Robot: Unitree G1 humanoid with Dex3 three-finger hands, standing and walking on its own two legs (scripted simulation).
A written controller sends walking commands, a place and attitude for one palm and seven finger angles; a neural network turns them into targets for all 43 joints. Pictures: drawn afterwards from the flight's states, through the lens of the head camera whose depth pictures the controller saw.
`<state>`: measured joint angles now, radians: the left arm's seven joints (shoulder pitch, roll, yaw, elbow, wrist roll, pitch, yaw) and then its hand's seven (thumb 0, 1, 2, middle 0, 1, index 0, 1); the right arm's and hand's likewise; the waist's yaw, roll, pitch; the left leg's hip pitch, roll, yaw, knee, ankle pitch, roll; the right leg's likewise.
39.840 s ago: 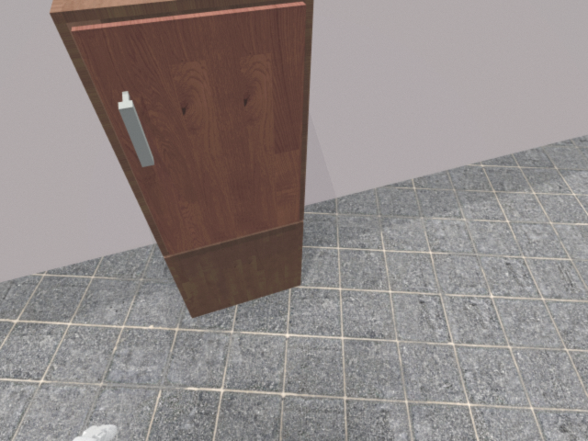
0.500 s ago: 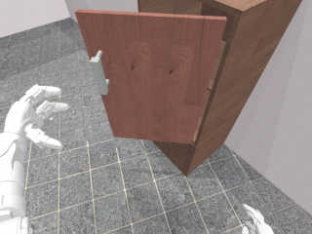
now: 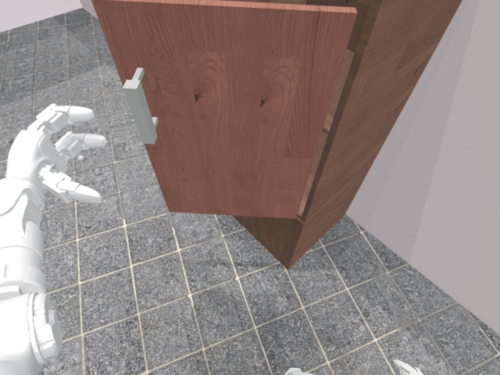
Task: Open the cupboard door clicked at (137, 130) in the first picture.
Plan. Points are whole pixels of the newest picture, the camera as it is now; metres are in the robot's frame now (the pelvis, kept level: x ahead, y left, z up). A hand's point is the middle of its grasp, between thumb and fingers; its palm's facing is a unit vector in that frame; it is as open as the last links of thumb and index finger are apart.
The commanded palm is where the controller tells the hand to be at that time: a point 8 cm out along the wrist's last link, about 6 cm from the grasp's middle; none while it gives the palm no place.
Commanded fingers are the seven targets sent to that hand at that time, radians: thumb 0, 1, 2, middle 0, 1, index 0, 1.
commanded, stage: move the hooked fingers beside the handle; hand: left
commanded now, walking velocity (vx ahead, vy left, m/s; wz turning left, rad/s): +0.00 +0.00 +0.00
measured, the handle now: (144, 106) +0.55 +0.20 +0.10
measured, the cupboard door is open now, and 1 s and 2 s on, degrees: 44 44 44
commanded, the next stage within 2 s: slide the fingers in behind the handle in 1.50 s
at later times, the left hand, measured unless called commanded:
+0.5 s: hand (99, 124) +0.49 +0.26 +0.11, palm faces -0.06 -1.00 +0.00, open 14.0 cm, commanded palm +0.48 +0.31 +0.11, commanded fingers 0.00 -0.50 0.30 -0.30 -1.20 -0.30 -1.20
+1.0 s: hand (105, 118) +0.51 +0.26 +0.11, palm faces -0.05 -1.00 +0.00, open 14.0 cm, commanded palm +0.50 +0.31 +0.10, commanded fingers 0.00 -0.50 0.30 -0.30 -1.20 -0.30 -1.20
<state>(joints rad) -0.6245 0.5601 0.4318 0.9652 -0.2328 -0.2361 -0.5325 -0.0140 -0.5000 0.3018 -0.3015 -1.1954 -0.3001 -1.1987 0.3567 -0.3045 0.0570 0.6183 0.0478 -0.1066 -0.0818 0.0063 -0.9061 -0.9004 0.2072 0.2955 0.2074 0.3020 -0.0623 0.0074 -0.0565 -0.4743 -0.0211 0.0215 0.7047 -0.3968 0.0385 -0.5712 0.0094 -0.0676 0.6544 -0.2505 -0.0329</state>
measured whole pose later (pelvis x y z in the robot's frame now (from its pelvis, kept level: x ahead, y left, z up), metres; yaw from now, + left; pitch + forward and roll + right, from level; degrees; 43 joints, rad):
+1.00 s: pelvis +0.02 +0.01 -0.01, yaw -2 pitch +18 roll -3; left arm -0.90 0.69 0.49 1.20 -0.13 -0.28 -0.49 -0.01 -0.50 0.30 -0.30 -1.20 -0.30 -1.20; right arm 0.43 -0.29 0.05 0.59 0.01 0.09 -0.03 0.00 -0.91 -0.90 0.21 0.30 0.21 0.30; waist -0.16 0.01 -0.08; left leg -0.65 0.00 0.03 0.79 -0.45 0.05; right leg -0.73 0.03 -0.06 0.69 -0.27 -0.02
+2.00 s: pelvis +0.01 +0.01 -0.01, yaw -1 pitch +17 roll -3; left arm -0.93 0.62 0.41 1.20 -0.13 -0.29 -0.42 -0.01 -0.50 0.30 -0.30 -1.20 -0.30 -1.21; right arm 0.41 -0.30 0.05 0.60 0.01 0.06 -0.04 0.00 -0.91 -0.90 0.21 0.30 0.21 0.30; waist -0.15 0.02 -0.08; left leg -0.67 0.00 0.01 0.82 -0.45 0.05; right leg -0.74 0.03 -0.08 0.71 -0.28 -0.02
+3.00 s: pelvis +0.00 +0.00 -0.01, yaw -1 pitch +16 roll -1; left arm -0.94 0.50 0.35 1.18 -0.12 -0.32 -0.29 -0.01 -0.50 0.30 -0.30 -1.20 -0.28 -1.20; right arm 0.42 -0.29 0.04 0.63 0.01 0.03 -0.02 0.00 -0.91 -0.90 0.21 0.30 0.21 0.30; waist -0.14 0.02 -0.07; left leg -0.64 -0.01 0.02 0.80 -0.44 0.04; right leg -0.73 0.02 -0.07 0.72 -0.27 -0.03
